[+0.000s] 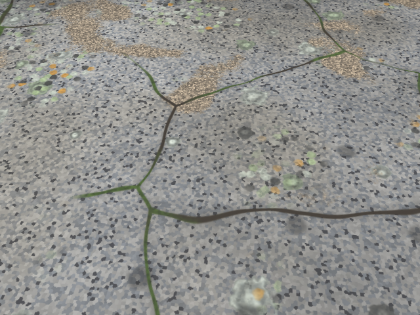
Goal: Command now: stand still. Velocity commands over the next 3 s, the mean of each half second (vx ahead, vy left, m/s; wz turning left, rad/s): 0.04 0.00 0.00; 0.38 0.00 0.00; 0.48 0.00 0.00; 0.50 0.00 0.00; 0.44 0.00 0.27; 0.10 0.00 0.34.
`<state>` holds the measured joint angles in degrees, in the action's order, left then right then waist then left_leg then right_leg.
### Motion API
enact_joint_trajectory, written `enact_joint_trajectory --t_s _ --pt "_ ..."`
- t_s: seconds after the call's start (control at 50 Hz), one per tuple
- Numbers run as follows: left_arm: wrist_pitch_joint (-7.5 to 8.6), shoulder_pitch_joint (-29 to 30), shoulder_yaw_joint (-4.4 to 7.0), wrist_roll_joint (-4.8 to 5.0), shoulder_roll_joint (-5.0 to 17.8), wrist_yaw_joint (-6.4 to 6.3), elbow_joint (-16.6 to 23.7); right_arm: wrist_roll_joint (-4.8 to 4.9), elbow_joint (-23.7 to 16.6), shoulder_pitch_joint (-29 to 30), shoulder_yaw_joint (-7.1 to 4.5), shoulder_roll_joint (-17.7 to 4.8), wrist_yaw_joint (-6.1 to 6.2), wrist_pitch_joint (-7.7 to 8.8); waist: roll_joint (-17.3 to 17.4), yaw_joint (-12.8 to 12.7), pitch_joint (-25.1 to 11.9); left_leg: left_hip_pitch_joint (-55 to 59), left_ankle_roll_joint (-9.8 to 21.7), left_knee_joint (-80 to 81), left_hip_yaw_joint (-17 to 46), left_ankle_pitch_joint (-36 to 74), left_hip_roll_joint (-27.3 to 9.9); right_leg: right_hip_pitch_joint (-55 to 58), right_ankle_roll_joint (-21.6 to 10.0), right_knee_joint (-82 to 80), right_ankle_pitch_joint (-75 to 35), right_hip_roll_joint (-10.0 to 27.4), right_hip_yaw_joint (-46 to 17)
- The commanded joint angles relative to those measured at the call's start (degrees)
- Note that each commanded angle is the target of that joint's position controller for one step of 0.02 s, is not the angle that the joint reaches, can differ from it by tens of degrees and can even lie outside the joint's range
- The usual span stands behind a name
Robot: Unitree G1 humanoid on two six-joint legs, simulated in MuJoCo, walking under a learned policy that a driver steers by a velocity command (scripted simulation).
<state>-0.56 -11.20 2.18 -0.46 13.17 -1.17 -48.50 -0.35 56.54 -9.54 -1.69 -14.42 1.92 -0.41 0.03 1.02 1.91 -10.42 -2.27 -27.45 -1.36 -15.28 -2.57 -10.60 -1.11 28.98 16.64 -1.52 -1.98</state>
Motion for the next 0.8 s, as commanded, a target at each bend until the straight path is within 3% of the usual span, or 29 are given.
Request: enact_joint_trajectory --t_s 0.02,0.36,0.4,0.44,0.46,0.48,0.52,0.56,0.58,0.6,0.62,0.64,0.66,0.68,0.72,0.76,0.8 --pt "0.74 0.29 1.37 0.06 6.21 -0.35 1.25 0.03 -0.70 -0.36 -1.29 -6.35 0.39 0.37 -0.69 0.16 -1.92 1.30 0.70 3.53 1.10 9.00 -0.85 -0.71 -1.36 -5.39 -15.46 3.51 -3.27" --pt "0.73 -1.03 0.61 0.34 5.51 -0.81 -7.24 0.09 4.87 -3.46 -0.98 -4.62 1.00 0.41 -0.25 -0.13 -0.08 0.32 0.76 4.95 0.50 6.65 -0.22 -1.32 -1.13 -7.42 -10.42 2.64 -2.16" --pt "0.41 -2.44 0.88 0.74 6.16 -1.05 -8.41 0.53 5.84 -4.98 -0.94 -3.93 1.17 0.27 -1.31 -0.51 -0.51 -0.79 1.34 2.43 -2.05 -5.57 2.07 -1.83 -2.28 -8.51 7.39 1.76 -2.12" --pt "0.48 -3.53 1.61 1.27 8.28 -1.11 -8.39 0.77 4.76 -3.61 -1.00 -3.81 1.26 0.68 -4.03 -1.56 3.71 -7.30 2.50 -2.82 -3.31 -16.16 3.37 -5.41 -5.36 -12.04 26.31 5.04 -7.45" --pt "0.97 -5.29 2.01 1.51 9.45 -0.98 -8.65 0.77 3.92 -2.47 -0.77 -2.80 1.02 1.39 -6.83 -2.45 5.22 -11.06 2.81 -7.25 -3.69 -15.18 3.81 -5.05 -7.60 -15.14 31.15 8.92 -13.23" --pt "1.58 -6.90 2.53 1.75 10.83 -0.84 -9.09 0.95 3.33 -2.13 -0.49 -1.49 0.52 2.27 -10.25 -2.88 5.54 -13.45 3.30 -12.88 -3.36 -11.74 3.53 -4.01 -10.38 -18.46 33.39 13.70 -20.30" --pt "2.77 -6.21 2.72 1.71 10.57 -0.71 -8.69 1.67 2.58 -1.80 -0.75 -2.12 -0.58 3.89 -10.34 -2.30 6.77 -15.97 5.52 -18.96 0.69 -12.53 0.49 -4.69 -13.23 -20.70 29.80 18.25 -26.54" --pt "3.38 -1.62 2.50 2.49 9.64 -0.43 -7.11 2.22 2.88 -4.37 -0.79 -1.99 -1.37 5.14 -8.67 0.72 6.41 -11.36 7.71 -9.80 0.87 -12.50 -0.60 -5.66 -11.07 -18.50 22.91 16.62 -21.50" --pt "3.20 1.81 2.42 2.97 9.47 -0.30 -6.21 2.03 4.87 -8.87 -1.05 -1.72 -1.52 5.55 -7.27 3.48 5.19 -1.34 8.11 -0.80 -1.71 -5.71 1.10 -10.18 -8.77 -15.84 18.53 12.89 -15.36" --pt "3.09 2.79 2.21 2.78 8.50 -0.17 -5.69 1.36 7.23 -13.40 -1.59 -2.23 -1.52 5.51 -4.57 4.79 3.75 7.28 7.00 2.08 -2.17 0.07 3.03 -14.29 -6.81 -10.09 13.29 8.70 -10.06" --pt "3.42 3.49 1.27 2.11 5.30 0.12 -5.11 0.88 8.94 -20.29 -2.34 -4.45 -1.46 5.40 3.66 6.65 0.57 15.68 7.93 6.42 8.04 -3.74 -3.71 -20.24 -3.92 4.09 7.81 4.00 -3.13" --pt "4.35 4.04 0.72 1.72 2.85 0.07 -3.04 1.24 9.20 -26.43 -3.75 -11.24 -1.77 5.61 17.80 7.54 -0.99 21.69 14.52 16.12 31.14 -11.97 -16.31 -31.18 -0.72 20.69 10.92 -2.28 4.00" --pt "5.18 4.55 1.23 2.61 4.79 0.09 -2.70 0.34 8.98 -24.98 -2.86 -9.63 -2.06 6.36 14.16 5.98 1.22 18.39 18.59 19.01 41.19 -18.16 -21.18 -36.10 -1.26 32.30 15.55 -0.21 -1.08" --pt "5.82 3.66 1.30 3.44 5.37 0.55 -3.10 0.47 7.31 -20.38 -1.96 -6.52 -2.05 7.05 8.69 3.57 5.10 16.81 17.67 18.97 36.94 -18.62 -20.00 -39.91 -2.43 37.23 10.22 3.10 -3.19" --pt "6.62 3.11 1.73 2.77 6.16 0.99 -4.27 0.66 5.22 -15.56 -1.28 -5.02 -2.66 7.45 4.99 1.61 5.63 15.85 13.59 19.44 25.61 -8.83 -15.33 -40.40 -3.44 35.86 -0.04 6.48 -1.85" --pt "6.61 4.63 2.19 1.89 6.20 1.55 -4.31 0.28 5.02 -16.51 -0.30 -2.29 -2.66 6.85 5.48 1.66 4.28 14.81 11.29 19.60 16.15 6.34 -11.47 -36.42 -2.69 30.99 -5.37 7.65 -0.01" --pt "6.10 6.96 1.78 1.65 3.98 2.00 -3.63 0.06 5.26 -19.04 -0.16 -2.83 -2.02 6.19 5.76 2.16 3.55 14.61 11.52 19.46 11.24 16.59 -9.82 -35.36 -1.11 26.81 -8.36 7.05 2.22"
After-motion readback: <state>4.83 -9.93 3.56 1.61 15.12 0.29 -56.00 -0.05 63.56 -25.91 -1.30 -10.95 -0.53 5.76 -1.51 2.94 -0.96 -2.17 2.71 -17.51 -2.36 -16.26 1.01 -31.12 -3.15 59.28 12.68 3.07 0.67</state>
